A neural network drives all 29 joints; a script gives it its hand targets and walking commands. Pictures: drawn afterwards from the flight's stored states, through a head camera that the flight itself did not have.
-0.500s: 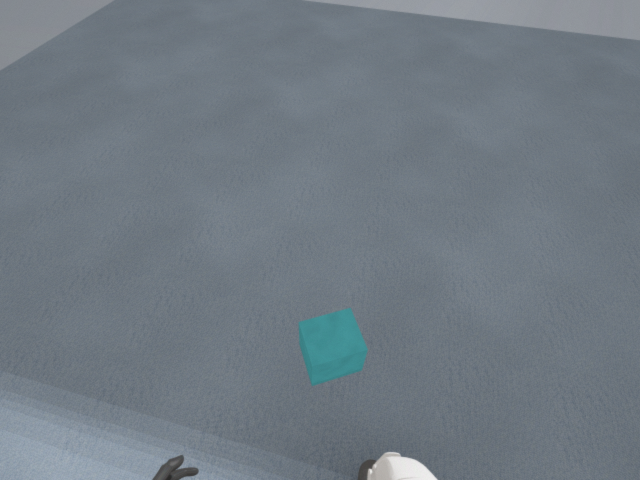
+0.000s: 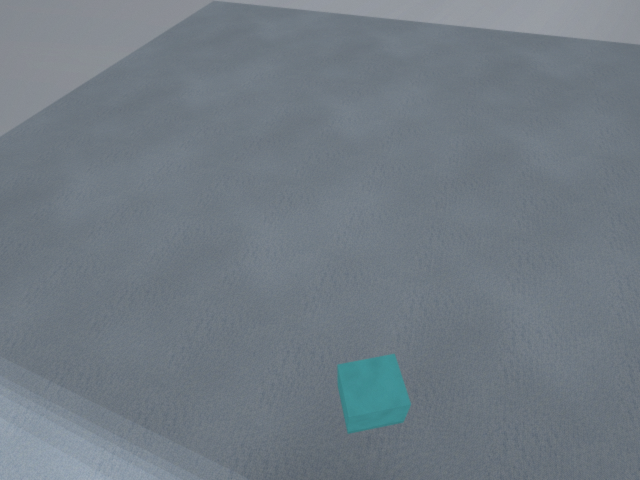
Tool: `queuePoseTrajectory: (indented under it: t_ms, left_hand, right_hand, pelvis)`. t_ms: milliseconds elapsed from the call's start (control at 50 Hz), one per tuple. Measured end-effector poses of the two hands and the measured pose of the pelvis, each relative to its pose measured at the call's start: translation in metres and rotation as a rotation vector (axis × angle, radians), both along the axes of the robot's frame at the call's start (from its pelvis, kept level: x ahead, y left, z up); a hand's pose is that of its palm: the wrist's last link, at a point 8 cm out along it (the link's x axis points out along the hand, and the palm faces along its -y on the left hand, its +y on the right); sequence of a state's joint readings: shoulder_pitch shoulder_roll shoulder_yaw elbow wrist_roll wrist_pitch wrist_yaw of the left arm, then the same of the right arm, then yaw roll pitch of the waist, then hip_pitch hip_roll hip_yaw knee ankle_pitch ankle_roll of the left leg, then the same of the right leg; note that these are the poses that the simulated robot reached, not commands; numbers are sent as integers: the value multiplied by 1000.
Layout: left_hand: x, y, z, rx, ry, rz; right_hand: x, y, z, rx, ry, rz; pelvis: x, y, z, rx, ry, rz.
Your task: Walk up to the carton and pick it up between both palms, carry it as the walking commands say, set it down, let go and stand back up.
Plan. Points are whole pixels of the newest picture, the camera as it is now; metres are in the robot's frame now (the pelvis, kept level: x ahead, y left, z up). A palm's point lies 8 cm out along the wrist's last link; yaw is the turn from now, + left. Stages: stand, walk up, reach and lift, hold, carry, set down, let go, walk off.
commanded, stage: walk up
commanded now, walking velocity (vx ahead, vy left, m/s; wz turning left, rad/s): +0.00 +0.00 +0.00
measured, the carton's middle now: (371, 394) +0.46 -0.09 -0.69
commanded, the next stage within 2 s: none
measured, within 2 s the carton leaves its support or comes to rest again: neither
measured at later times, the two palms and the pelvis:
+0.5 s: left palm out of the picture +0.00 +0.24 -0.14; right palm out of the picture +0.03 -0.21 -0.14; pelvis +0.03 +0.01 +0.01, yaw +0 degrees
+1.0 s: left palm out of the picture +0.01 +0.21 -0.14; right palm out of the picture +0.02 -0.23 -0.14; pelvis +0.04 -0.01 +0.00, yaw +0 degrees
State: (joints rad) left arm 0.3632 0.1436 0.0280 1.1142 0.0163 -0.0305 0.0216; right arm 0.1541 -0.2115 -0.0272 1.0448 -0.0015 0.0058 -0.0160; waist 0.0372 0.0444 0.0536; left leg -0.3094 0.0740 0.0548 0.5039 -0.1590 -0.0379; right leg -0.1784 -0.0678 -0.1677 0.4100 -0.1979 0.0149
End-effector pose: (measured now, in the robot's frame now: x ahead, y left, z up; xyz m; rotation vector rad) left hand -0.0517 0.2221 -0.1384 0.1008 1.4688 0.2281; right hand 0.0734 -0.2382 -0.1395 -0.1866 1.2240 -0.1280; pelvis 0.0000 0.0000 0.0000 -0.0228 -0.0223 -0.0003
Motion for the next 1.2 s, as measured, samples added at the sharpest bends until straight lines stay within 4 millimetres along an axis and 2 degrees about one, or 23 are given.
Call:
queuePoseTrajectory:
  t_ms: [40, 120, 220, 360, 500, 740, 960, 1020, 1100, 1140, 1200]
  left_hand:
    - [15, 4, -12, -27, -14, -8]
    - [43, 10, -18, -55, -54, -27]
    - [58, 21, -15, -43, -71, -48]
    - [54, 28, -6, -6, -31, -61]
    - [52, 16, -1, 0, -9, -58]
    - [63, -13, -4, -28, -32, -51]
    - [64, -20, -4, -28, -23, -49]
    - [69, -12, -7, -15, -9, -62]
    - [95, -6, -6, 20, -59, -100]
    - [113, -12, -3, 33, -98, -112]
    - [140, -32, 0, 41, -158, -131]
  right_hand:
    - [1, 9, 1, -18, -3, -7]
    - [-4, 24, 11, -24, 21, -22]
    - [-13, 33, 10, -16, 49, -43]
    - [-31, 35, 3, 14, 105, -75]
    - [-44, 28, -1, 29, 150, -89]
    - [-50, 19, -3, 35, 179, -106]
    - [-53, 19, -5, 46, 199, -118]
    - [-63, 1, -1, -15, 225, -138]
    - [-91, -47, 15, -114, 294, -164]
    - [-100, -72, 20, -147, 321, -166]
    - [-104, -109, 21, -168, 345, -161]
  pelvis:
    - [4, 8, -4, -8, -6, 3]
    - [11, 16, 0, 8, -5, 8]
    - [17, 22, 3, 18, 1, 7]
    - [24, 20, 5, 19, 5, 5]
    - [29, 12, 5, 18, 5, 6]
    - [36, -1, 5, 19, 0, 5]
    - [41, -7, 4, 19, 1, 4]
    - [38, -16, 2, 8, 28, 8]
    - [37, -38, 3, -10, 48, 34]
    - [37, -51, 3, -15, 53, 44]
    - [40, -74, 0, -15, 58, 57]
